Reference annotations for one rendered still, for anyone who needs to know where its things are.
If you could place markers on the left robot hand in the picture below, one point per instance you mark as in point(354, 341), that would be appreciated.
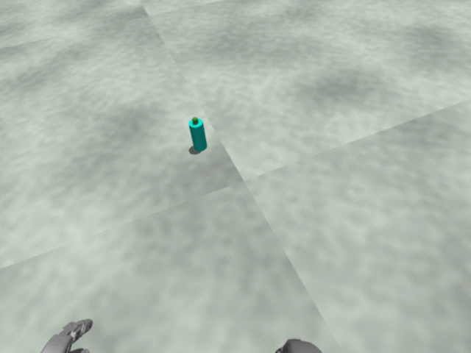
point(69, 334)

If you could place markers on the bottle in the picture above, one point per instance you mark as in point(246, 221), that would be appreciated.
point(198, 134)

